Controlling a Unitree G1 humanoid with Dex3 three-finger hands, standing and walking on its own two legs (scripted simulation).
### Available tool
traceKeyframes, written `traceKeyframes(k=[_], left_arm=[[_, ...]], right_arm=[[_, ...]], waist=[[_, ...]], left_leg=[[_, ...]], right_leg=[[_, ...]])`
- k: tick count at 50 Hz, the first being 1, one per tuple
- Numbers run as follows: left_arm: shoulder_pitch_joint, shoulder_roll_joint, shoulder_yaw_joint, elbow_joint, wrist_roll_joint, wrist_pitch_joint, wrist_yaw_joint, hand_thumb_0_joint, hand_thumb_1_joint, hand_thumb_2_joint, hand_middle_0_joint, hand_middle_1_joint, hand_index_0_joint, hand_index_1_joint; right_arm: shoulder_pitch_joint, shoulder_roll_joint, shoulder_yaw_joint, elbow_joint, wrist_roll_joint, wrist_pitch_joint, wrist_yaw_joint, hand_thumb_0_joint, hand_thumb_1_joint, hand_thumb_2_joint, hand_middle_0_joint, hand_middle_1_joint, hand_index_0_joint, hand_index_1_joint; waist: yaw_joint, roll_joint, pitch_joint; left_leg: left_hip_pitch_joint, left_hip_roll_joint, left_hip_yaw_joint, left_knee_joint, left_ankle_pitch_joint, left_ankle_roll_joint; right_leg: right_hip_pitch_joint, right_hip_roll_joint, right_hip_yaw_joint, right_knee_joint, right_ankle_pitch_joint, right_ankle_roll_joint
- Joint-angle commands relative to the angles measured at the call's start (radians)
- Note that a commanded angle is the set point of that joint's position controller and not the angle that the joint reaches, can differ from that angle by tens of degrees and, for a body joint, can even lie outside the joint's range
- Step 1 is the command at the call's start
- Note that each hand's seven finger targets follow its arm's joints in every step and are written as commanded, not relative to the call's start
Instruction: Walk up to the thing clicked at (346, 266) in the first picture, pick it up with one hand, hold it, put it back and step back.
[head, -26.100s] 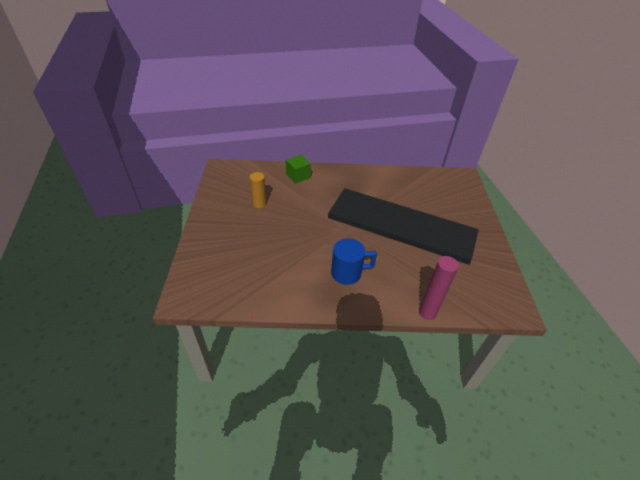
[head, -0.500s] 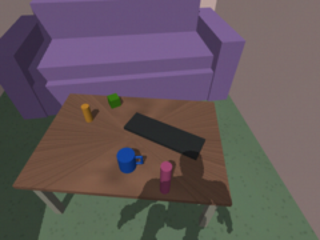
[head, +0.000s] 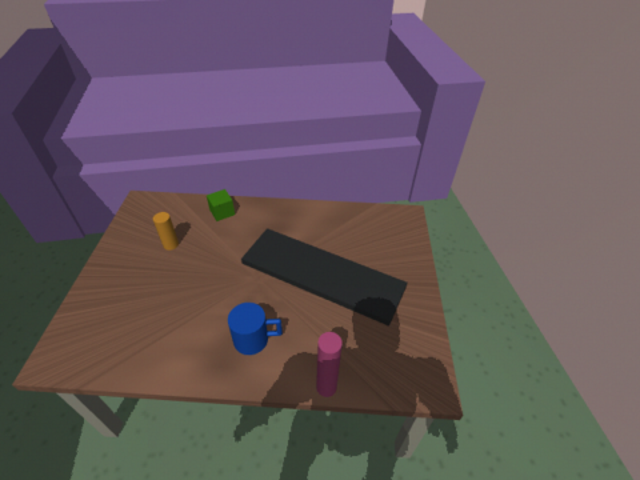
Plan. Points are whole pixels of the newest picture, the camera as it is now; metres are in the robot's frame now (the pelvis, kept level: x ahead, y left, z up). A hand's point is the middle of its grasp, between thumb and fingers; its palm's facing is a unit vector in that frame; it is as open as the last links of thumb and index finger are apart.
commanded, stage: stand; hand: left
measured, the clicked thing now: (256, 328) +0.53 +0.14 -0.32
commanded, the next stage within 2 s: step back in 0.78 s
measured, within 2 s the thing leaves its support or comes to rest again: neither
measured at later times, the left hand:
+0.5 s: hand out of the picture +0.08 +0.25 -0.15, palm faces -0.02 -0.94 -0.35, open 7.4 cm
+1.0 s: hand out of the picture +0.08 +0.28 -0.17, palm faces -0.02 -0.92 -0.38, open 7.4 cm
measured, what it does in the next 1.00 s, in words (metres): stands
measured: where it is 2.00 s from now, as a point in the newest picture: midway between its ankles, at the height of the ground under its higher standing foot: outside the picture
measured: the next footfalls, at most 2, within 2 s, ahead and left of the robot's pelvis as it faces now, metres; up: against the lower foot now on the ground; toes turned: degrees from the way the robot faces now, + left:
right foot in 1.52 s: -0.09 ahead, -0.08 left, +0.00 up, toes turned -1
left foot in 1.86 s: -0.15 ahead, +0.17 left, +0.00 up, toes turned -4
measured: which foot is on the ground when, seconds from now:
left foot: down 0.00-1.00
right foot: down 0.00-1.00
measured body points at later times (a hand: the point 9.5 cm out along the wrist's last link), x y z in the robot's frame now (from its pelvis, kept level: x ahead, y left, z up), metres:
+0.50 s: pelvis +0.01 +0.00 +0.00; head +0.01 -0.01 +0.45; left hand +0.08 +0.30 -0.13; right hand +0.08 -0.30 -0.14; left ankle +0.00 +0.13 -0.75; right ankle +0.01 -0.13 -0.75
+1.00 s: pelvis -0.02 +0.01 -0.01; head +0.04 +0.01 +0.43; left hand +0.08 +0.32 -0.14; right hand +0.06 -0.31 -0.14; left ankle -0.01 +0.12 -0.74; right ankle +0.01 -0.13 -0.75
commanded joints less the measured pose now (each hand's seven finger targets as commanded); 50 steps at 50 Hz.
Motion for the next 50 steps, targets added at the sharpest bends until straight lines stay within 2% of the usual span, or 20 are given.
traceKeyframes(k=[1, 4, 8, 11, 17, 20, 23, 30, 31, 33, 38, 39, 42, 44, 46, 47, 48, 49, 50], left_arm=[[-0.029, 0.214, 0.041, -0.044, -0.002, -0.017, 0.011, 0.000, 0.900, 0.900, -0.200, -0.300, -0.200, -0.301], [-0.034, 0.216, 0.042, -0.051, -0.001, -0.020, 0.012, 0.000, 0.900, 0.900, -0.200, -0.300, -0.200, -0.301], [-0.037, 0.214, 0.042, -0.053, -0.004, -0.019, 0.012, 0.000, 0.900, 0.900, -0.200, -0.300, -0.200, -0.301], [-0.038, 0.215, 0.042, -0.057, -0.003, -0.022, 0.014, 0.000, 0.900, 0.900, -0.200, -0.300, -0.200, -0.301], [-0.039, 0.217, 0.042, -0.060, -0.005, -0.019, 0.013, 0.000, 0.900, 0.900, -0.200, -0.300, -0.200, -0.300], [-0.035, 0.215, 0.041, -0.056, -0.004, -0.017, 0.012, 0.000, 0.900, 0.900, -0.200, -0.300, -0.200, -0.300], [-0.033, 0.221, 0.043, -0.056, -0.003, -0.018, 0.010, 0.000, 0.900, 0.900, -0.200, -0.300, -0.200, -0.300], [-0.034, 0.225, 0.044, -0.068, -0.005, -0.023, 0.010, 0.000, 0.900, 0.900, -0.200, -0.300, -0.200, -0.300], [-0.028, 0.214, 0.040, -0.063, -0.005, -0.022, 0.009, 0.000, 0.900, 0.900, -0.200, -0.300, -0.200, -0.300], [-0.031, 0.220, 0.041, -0.067, -0.004, -0.023, 0.010, 0.000, 0.900, 0.900, -0.200, -0.300, -0.200, -0.300], [-0.030, 0.226, 0.042, -0.070, -0.004, -0.022, 0.011, 0.000, 0.900, 0.900, -0.200, -0.300, -0.200, -0.300], [-0.029, 0.294, 0.090, -0.099, -0.020, -0.012, 0.015, 0.000, 0.900, 0.900, -0.200, -0.300, -0.200, -0.300], [-0.005, 0.279, 0.094, -0.138, -0.020, -0.005, 0.022, 0.000, 0.900, 0.900, -0.200, -0.300, -0.200, -0.300], [-0.014, 0.283, 0.100, -0.164, -0.019, 0.002, 0.020, 0.000, 0.900, 0.900, -0.200, -0.300, -0.200, -0.300], [-0.040, 0.304, 0.107, -0.198, -0.012, 0.008, 0.021, 0.000, 0.900, 0.900, -0.200, -0.300, -0.200, -0.300], [-0.061, 0.314, 0.110, -0.214, -0.007, 0.012, 0.022, 0.000, 0.900, 0.900, -0.200, -0.300, -0.200, -0.300], [-0.079, 0.327, 0.114, -0.236, 0.000, 0.015, 0.023, 0.000, 0.900, 0.900, -0.200, -0.300, -0.200, -0.300], [-0.097, 0.333, 0.117, -0.257, 0.009, 0.017, 0.024, 0.000, 0.900, 0.900, -0.200, -0.300, -0.200, -0.300], [-0.113, 0.337, 0.119, -0.274, 0.016, 0.019, 0.024, 0.000, 0.900, 0.900, -0.200, -0.300, -0.200, -0.300]], right_arm=[[-0.030, -0.205, -0.039, -0.048, -0.002, -0.017, -0.009, 0.000, -0.900, -0.900, 0.200, 0.300, 0.200, 0.300], [-0.033, -0.209, -0.042, -0.052, -0.002, -0.021, -0.010, 0.000, -0.900, -0.900, 0.200, 0.300, 0.200, 0.300], [-0.040, -0.209, -0.042, -0.050, 0.000, -0.020, -0.010, 0.000, -0.900, -0.900, 0.200, 0.300, 0.200, 0.300], [-0.041, -0.212, -0.044, -0.052, 0.002, -0.021, -0.010, 0.000, -0.900, -0.900, 0.200, 0.300, 0.200, 0.300], [-0.046, -0.217, -0.044, -0.051, -0.001, -0.018, -0.010, 0.000, -0.900, -0.900, 0.200, 0.300, 0.200, 0.300], [-0.047, -0.213, -0.044, -0.049, 0.000, -0.016, -0.008, 0.000, -0.900, -0.900, 0.200, 0.300, 0.200, 0.300], [-0.049, -0.211, -0.044, -0.050, 0.000, -0.016, -0.006, 0.000, -0.900, -0.900, 0.200, 0.300, 0.200, 0.300], [-0.046, -0.213, -0.044, -0.057, 0.001, -0.020, -0.004, 0.000, -0.900, -0.900, 0.200, 0.300, 0.200, 0.300], [-0.057, -0.215, -0.043, -0.055, 0.003, -0.019, -0.003, 0.000, -0.900, -0.900, 0.200, 0.300, 0.200, 0.300], [-0.055, -0.217, -0.046, -0.058, 0.001, -0.018, -0.003, 0.000, -0.900, -0.900, 0.200, 0.300, 0.200, 0.300], [-0.049, -0.213, -0.044, -0.056, 0.001, -0.017, -0.003, 0.000, -0.900, -0.900, 0.200, 0.300, 0.200, 0.300], [-0.073, -0.261, -0.069, -0.065, 0.005, 0.002, 0.001, 0.000, -0.900, -0.900, 0.200, 0.300, 0.200, 0.300], [-0.040, -0.246, -0.075, -0.096, 0.018, 0.015, 0.005, 0.000, -0.900, -0.900, 0.200, 0.300, 0.200, 0.300], [-0.039, -0.235, -0.082, -0.115, 0.017, 0.024, 0.008, 0.000, -0.900, -0.900, 0.200, 0.300, 0.200, 0.300], [-0.020, -0.230, -0.086, -0.130, 0.017, 0.035, 0.009, 0.000, -0.900, -0.900, 0.200, 0.300, 0.200, 0.300], [-0.011, -0.225, -0.088, -0.135, 0.015, 0.041, 0.010, 0.000, -0.900, -0.900, 0.200, 0.300, 0.200, 0.300], [0.008, -0.216, -0.092, -0.144, 0.012, 0.049, 0.012, 0.000, -0.900, -0.900, 0.200, 0.300, 0.200, 0.300], [0.040, -0.214, -0.095, -0.151, 0.007, 0.056, 0.015, 0.000, -0.900, -0.900, 0.200, 0.300, 0.200, 0.300], [0.069, -0.214, -0.096, -0.157, 0.009, 0.059, 0.019, 0.000, -0.900, -0.900, 0.200, 0.300, 0.200, 0.300]], waist=[[0.004, -0.011, -0.046], [0.003, -0.009, -0.083], [0.001, -0.017, -0.089], [-0.001, -0.021, -0.111], [0.003, -0.011, -0.089], [0.001, -0.016, -0.057], [0.001, -0.022, -0.046], [0.001, -0.019, -0.080], [0.004, -0.013, -0.072], [0.001, -0.015, -0.092], [-0.002, -0.025, -0.080], [0.007, -0.040, 0.020], [-0.004, -0.041, -0.064], [-0.006, -0.058, -0.113], [-0.011, -0.096, -0.140], [-0.010, -0.134, -0.134], [-0.010, -0.183, -0.124], [-0.018, -0.217, -0.119], [-0.028, -0.229, -0.115]], left_leg=[[-0.037, 0.113, -0.093, -0.076, 0.063, 0.022], [-0.015, 0.118, -0.087, -0.065, 0.145, 0.023], [-0.004, 0.122, -0.083, -0.060, 0.152, 0.027], [0.021, 0.123, -0.078, -0.048, 0.210, 0.028], [0.009, 0.123, -0.076, -0.059, 0.182, 0.026], [-0.020, 0.118, -0.080, -0.075, 0.108, 0.023], [-0.031, 0.116, -0.087, -0.086, 0.074, 0.024], [-0.003, 0.120, -0.082, -0.072, 0.133, 0.026], [0.001, 0.119, -0.086, -0.072, 0.114, 0.025], [0.011, 0.121, -0.083, -0.065, 0.133, 0.026], [0.000, 0.118, -0.080, -0.067, 0.119, 0.024], [-0.078, 0.103, -0.085, 0.037, 0.245, 0.048], [-0.068, 0.095, -0.061, 0.109, 0.282, 0.066], [-0.054, 0.064, -0.044, 0.192, 0.218, 0.062], [-0.081, 0.019, -0.010, 0.290, 0.106, 0.052], [-0.093, -0.019, 0.009, 0.363, -0.006, 0.045], [-0.104, -0.049, 0.018, 0.448, -0.184, 0.041], [-0.122, -0.051, -0.002, 0.523, -0.311, 0.049], [-0.116, -0.030, -0.034, 0.523, -0.342, 0.056]], right_leg=[[0.012, -0.103, 0.094, -0.056, 0.062, -0.025], [0.041, -0.112, 0.093, -0.043, 0.141, -0.026], [0.043, -0.113, 0.092, -0.043, 0.160, -0.027], [0.052, -0.116, 0.090, -0.036, 0.218, -0.026], [0.044, -0.115, 0.091, -0.044, 0.184, -0.027], [0.029, -0.110, 0.091, -0.057, 0.113, -0.027], [0.024, -0.109, 0.094, -0.062, 0.089, -0.028], [0.031, -0.113, 0.096, -0.054, 0.132, -0.031], [0.022, -0.110, 0.093, -0.058, 0.111, -0.029], [0.033, -0.116, 0.094, -0.055, 0.140, -0.032], [0.026, -0.114, 0.096, -0.056, 0.137, -0.032], [-0.049, -0.099, 0.107, 0.023, 0.277, -0.036], [-0.027, -0.105, 0.105, 0.073, 0.323, -0.066], [-0.062, -0.135, 0.145, 0.067, 0.310, -0.107], [-0.073, -0.205, 0.206, 0.049, 0.305, -0.160], [-0.105, -0.246, 0.241, 0.032, 0.299, -0.196], [-0.148, -0.295, 0.280, 0.017, 0.295, -0.236], [-0.176, -0.328, 0.301, 0.018, 0.278, -0.265], [-0.208, -0.331, 0.291, 0.038, 0.270, -0.262]])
